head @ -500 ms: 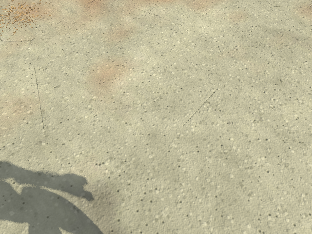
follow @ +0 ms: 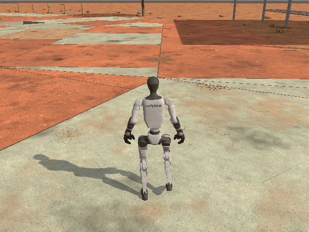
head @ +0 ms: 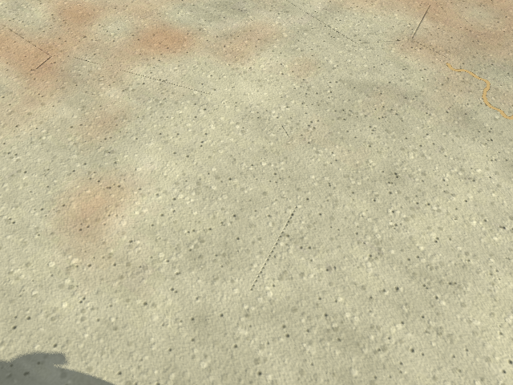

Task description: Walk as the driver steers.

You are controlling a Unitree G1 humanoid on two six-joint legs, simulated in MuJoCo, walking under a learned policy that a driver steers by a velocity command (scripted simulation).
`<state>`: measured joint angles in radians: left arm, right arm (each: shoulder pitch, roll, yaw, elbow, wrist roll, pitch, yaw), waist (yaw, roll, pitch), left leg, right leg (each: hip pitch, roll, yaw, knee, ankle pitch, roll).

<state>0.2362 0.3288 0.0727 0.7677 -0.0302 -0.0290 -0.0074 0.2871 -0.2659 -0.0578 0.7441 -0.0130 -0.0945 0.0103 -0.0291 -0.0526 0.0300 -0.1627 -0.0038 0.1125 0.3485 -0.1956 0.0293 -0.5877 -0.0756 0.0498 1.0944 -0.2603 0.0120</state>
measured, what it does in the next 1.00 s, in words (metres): walks ahead, turning right: right foot, then left foot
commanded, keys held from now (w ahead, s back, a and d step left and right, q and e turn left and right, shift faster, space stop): w+e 0.66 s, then w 0.22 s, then w+q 0.12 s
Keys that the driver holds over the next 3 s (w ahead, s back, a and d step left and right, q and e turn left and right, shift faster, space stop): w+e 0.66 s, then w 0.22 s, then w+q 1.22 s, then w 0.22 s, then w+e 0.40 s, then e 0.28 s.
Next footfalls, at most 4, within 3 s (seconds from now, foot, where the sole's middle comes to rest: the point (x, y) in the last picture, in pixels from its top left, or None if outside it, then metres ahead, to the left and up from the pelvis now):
0.30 right None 0.30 -0.16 -0.78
0.78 left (274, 328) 0.64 -0.06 -0.78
1.24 right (383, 293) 0.74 -0.39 -0.78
1.74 left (304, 204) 1.08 -0.19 -0.78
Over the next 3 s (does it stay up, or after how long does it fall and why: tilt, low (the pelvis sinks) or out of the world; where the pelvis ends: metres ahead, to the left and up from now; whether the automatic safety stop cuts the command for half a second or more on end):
stays up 1.53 -0.20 0.00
